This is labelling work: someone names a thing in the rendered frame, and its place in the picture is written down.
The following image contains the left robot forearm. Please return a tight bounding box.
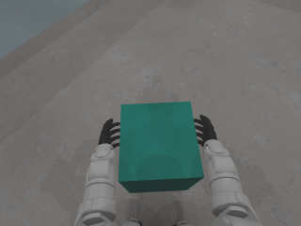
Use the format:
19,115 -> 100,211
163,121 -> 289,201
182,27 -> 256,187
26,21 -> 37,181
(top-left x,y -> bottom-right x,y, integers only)
73,143 -> 118,226

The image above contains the robot left hand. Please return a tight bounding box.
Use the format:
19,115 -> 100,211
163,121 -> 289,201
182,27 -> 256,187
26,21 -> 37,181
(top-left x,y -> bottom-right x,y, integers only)
98,119 -> 120,148

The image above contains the right robot forearm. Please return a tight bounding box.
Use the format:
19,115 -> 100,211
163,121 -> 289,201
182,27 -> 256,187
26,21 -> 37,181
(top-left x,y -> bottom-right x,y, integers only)
202,139 -> 262,226

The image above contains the robot right upper arm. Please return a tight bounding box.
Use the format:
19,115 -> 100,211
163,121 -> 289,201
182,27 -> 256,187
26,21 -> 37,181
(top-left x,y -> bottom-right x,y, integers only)
212,214 -> 261,226

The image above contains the robot right hand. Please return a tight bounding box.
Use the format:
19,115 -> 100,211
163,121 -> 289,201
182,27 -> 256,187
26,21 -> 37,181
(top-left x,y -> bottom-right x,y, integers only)
194,115 -> 217,147

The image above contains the carton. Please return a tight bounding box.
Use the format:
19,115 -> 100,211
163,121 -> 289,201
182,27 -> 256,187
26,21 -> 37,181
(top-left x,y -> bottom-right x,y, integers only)
119,101 -> 204,193

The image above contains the left robot shin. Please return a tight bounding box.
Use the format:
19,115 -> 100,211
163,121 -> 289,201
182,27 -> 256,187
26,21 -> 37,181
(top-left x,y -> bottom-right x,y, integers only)
128,218 -> 140,225

